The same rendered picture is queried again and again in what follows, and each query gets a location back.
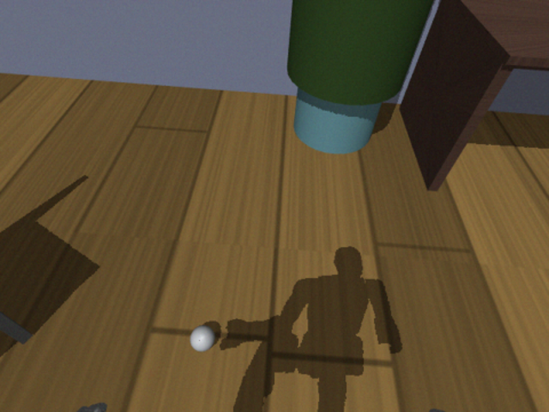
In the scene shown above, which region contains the potted plant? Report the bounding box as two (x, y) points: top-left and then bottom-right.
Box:
(287, 0), (434, 154)

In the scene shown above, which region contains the desk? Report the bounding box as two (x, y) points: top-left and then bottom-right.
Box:
(399, 0), (549, 191)

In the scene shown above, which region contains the ball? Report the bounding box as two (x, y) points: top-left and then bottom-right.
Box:
(190, 325), (215, 352)

